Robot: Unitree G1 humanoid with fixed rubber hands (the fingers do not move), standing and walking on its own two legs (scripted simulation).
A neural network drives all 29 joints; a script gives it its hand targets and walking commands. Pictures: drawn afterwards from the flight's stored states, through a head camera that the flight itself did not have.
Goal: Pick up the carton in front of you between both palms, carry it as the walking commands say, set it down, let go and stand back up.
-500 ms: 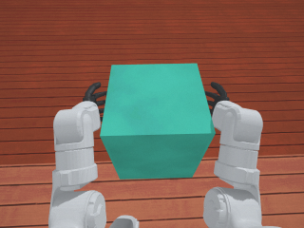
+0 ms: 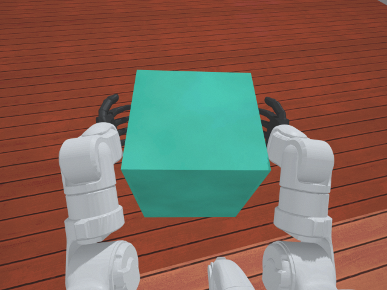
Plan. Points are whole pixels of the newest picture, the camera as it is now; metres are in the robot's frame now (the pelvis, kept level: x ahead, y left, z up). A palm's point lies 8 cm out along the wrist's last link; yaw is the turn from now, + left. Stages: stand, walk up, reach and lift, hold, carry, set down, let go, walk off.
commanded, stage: carry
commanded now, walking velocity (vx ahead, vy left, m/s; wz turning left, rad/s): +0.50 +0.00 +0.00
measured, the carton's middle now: (192, 152) +0.38 -0.03 +0.08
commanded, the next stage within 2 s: none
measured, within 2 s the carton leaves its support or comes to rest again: neither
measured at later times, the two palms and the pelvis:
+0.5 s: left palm (113, 27) +0.67 +0.14 +0.20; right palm (236, 26) +0.68 -0.16 +0.20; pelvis +0.31 -0.03 +0.04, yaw +1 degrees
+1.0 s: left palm out of the picture +0.98 +0.15 +0.16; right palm out of the picture +0.98 -0.15 +0.17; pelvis +0.64 +0.00 +0.05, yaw +1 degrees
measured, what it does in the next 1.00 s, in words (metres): climbs: right foot 0.03 m higher, then left foot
